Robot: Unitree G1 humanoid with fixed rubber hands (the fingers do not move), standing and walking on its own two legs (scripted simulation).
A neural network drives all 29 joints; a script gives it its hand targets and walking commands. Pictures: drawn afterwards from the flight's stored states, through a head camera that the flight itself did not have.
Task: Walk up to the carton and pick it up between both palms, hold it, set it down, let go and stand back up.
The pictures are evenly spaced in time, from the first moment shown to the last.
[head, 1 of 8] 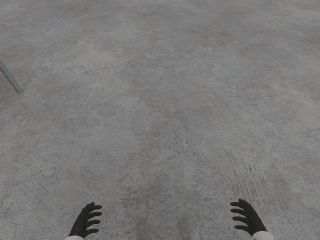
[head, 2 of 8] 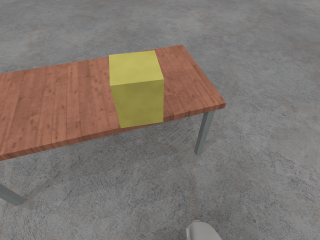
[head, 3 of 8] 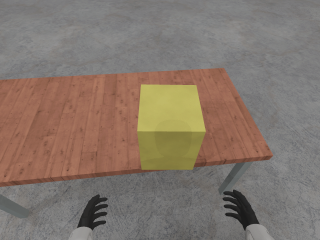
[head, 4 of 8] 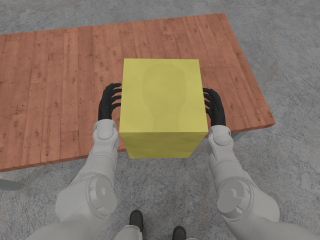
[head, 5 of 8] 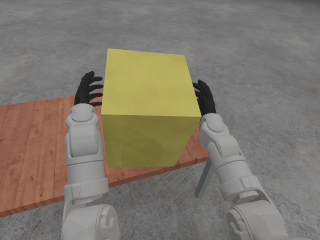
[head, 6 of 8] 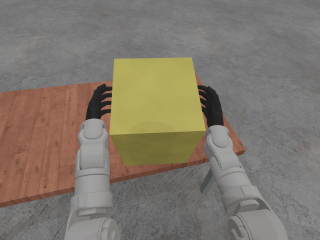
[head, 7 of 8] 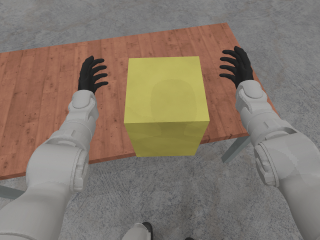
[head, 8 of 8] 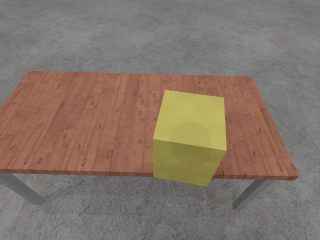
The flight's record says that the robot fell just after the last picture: no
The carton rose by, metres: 0.23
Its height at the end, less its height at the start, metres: +0.00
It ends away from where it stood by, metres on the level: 0.02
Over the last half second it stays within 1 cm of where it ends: yes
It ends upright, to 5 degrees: yes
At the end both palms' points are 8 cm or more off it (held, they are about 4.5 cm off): yes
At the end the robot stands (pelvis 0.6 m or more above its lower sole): yes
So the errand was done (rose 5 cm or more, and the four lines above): yes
